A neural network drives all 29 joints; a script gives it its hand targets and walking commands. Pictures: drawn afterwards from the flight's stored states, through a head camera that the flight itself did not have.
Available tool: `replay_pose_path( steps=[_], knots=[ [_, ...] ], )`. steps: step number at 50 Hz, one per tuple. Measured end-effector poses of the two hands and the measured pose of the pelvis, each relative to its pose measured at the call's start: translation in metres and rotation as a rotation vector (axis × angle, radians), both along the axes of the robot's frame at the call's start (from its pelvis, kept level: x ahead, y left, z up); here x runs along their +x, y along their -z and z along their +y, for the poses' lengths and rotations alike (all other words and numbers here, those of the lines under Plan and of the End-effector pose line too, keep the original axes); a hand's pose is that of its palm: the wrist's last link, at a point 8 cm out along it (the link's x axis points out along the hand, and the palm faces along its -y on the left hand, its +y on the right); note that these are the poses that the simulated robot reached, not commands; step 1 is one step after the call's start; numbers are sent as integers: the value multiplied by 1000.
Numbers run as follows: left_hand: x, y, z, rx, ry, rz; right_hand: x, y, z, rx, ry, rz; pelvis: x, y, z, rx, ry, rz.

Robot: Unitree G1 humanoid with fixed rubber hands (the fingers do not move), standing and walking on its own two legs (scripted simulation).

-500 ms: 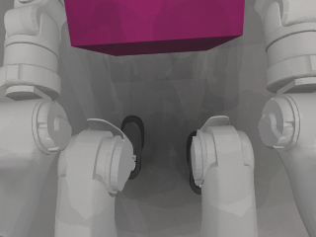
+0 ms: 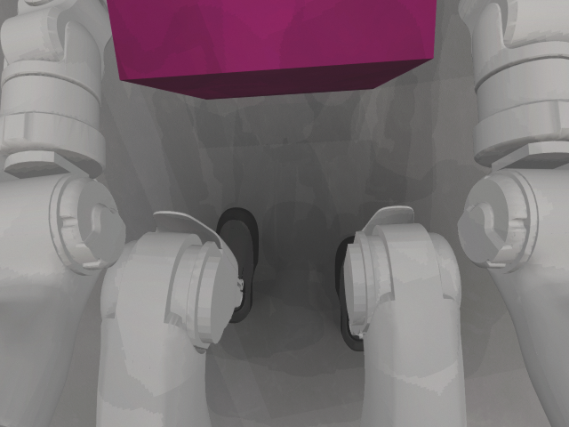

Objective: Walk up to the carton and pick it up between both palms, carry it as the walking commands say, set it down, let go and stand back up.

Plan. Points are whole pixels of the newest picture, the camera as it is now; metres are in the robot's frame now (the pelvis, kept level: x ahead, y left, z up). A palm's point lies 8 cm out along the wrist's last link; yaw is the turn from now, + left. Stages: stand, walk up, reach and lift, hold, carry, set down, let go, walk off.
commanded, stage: set down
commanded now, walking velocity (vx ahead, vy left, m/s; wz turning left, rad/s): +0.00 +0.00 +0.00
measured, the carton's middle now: out of the picture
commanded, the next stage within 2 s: none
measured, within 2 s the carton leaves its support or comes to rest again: neither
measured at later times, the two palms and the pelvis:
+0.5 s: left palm out of the picture +0.56 +0.20 -0.14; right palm out of the picture +0.57 -0.19 -0.15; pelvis +0.00 +0.00 +0.01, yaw -1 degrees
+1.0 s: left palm out of the picture +0.56 +0.20 -0.12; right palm out of the picture +0.58 -0.21 -0.10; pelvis +0.00 +0.00 +0.03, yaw -2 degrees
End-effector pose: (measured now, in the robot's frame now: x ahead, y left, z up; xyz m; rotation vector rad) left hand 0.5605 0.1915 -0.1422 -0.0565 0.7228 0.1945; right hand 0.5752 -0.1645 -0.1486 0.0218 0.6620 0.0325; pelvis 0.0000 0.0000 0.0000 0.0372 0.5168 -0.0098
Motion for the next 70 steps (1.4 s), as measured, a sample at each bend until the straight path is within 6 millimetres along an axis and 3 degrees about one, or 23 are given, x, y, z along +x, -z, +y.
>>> replay_pose_path(
  steps=[18,33,39,44,53,70],
  knots=[
    [2,-1,0,42,21,-6,-1,0,-1,-90,-11,21,3,-5,0,-18,-4,-8],
    [0,4,5,76,-12,12,-9,3,-48,-130,103,43,-4,-6,5,-13,20,14],
    [0,5,5,68,-16,9,-4,-2,-50,-128,91,35,-4,-8,1,-8,29,20],
    [1,-1,5,74,-8,-21,7,-20,-48,-127,85,-24,-3,-13,-1,-7,24,25],
    [4,-46,3,73,-1,-67,9,-64,-53,-150,95,-13,-2,-44,-4,-17,21,23],
    [4,-154,4,82,21,-75,8,-170,-64,-139,96,-14,-8,-134,-3,-21,17,24]
  ],
)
